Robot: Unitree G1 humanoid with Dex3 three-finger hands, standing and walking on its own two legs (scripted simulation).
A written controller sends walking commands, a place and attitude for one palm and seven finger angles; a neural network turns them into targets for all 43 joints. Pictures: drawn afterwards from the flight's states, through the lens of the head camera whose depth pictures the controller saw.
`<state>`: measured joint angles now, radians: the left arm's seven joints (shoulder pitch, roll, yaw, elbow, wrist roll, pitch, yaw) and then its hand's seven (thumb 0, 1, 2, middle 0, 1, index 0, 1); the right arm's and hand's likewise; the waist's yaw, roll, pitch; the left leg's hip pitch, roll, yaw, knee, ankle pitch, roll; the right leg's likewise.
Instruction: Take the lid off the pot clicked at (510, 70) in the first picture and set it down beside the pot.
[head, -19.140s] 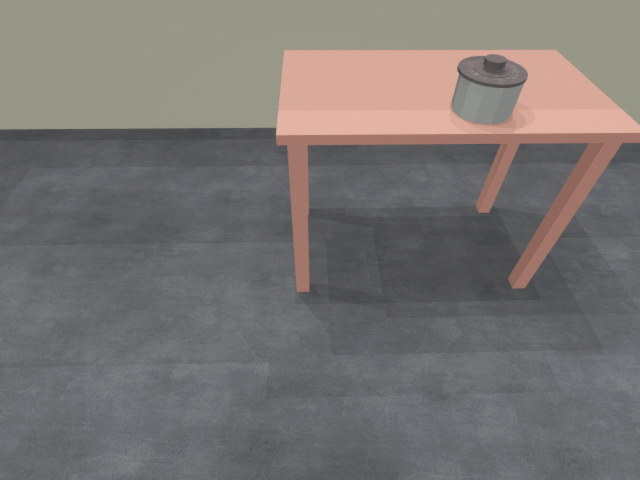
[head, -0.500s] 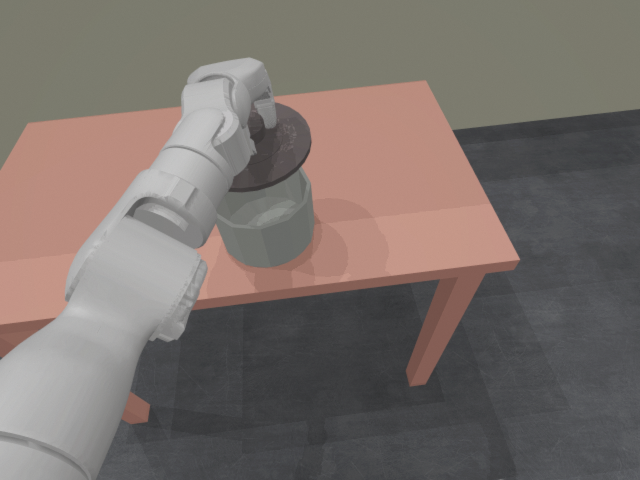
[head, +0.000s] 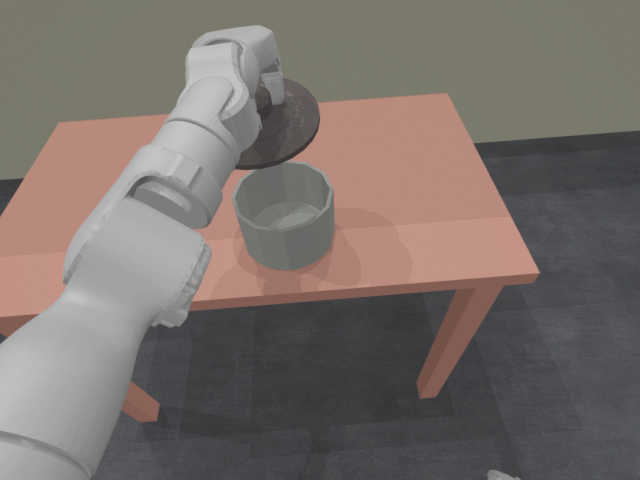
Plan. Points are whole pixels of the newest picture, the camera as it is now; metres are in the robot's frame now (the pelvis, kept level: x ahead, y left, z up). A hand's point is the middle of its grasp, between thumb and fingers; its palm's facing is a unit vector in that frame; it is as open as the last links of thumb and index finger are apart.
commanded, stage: lift the lid straight up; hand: left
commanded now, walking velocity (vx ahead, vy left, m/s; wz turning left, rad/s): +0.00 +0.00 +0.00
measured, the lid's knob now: (250, 103) +0.52 +0.06 +0.21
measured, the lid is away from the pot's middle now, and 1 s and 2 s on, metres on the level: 0.02 0.10 0.22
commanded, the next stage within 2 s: move the lid sideways beside the pot in 0.12 s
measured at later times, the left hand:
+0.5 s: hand (242, 104) +0.50 +0.07 +0.22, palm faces -0.21 -0.07 -0.98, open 8.0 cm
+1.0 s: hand (186, 117) +0.49 +0.13 +0.21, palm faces -0.27 -0.05 -0.96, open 8.0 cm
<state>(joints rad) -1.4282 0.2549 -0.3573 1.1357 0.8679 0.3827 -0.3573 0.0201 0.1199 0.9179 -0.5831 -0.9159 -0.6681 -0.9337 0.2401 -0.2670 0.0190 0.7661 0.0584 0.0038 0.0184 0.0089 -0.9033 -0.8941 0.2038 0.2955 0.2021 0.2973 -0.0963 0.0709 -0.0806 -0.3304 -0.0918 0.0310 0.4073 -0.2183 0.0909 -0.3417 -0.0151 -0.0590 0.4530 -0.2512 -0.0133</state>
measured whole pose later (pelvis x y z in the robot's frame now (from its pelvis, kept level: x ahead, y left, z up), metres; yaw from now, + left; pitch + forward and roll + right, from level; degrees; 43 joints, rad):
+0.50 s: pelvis -0.01 +0.00 +0.00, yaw -2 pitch +9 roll +0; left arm -1.42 0.31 -0.28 1.17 0.92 0.39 -0.31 0.02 0.12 0.92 -0.58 -0.92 -0.67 -0.94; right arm 0.26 -0.28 0.03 0.75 0.06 0.03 0.00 0.01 -0.90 -0.89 0.20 0.30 0.20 0.30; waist -0.12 0.08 -0.07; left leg -0.35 -0.08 0.06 0.40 -0.21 0.09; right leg -0.37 0.00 -0.03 0.45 -0.23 -0.02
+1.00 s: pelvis -0.01 -0.01 +0.00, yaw +0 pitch +7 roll +0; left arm -1.32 0.45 -0.30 1.04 0.92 0.28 -0.44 0.02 0.12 0.91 -0.58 -0.92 -0.67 -0.94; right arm 0.23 -0.29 0.02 0.72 0.08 0.04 -0.02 0.01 -0.90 -0.89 0.20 0.30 0.20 0.30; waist -0.10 0.06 -0.04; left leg -0.32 -0.08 0.03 0.41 -0.21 0.08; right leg -0.32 0.00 -0.06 0.42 -0.23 -0.02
